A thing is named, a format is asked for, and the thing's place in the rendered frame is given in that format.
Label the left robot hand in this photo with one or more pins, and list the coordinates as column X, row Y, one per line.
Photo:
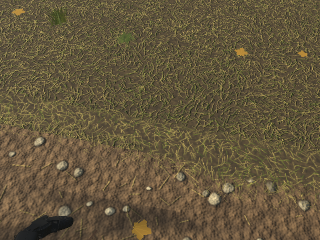
column 43, row 226

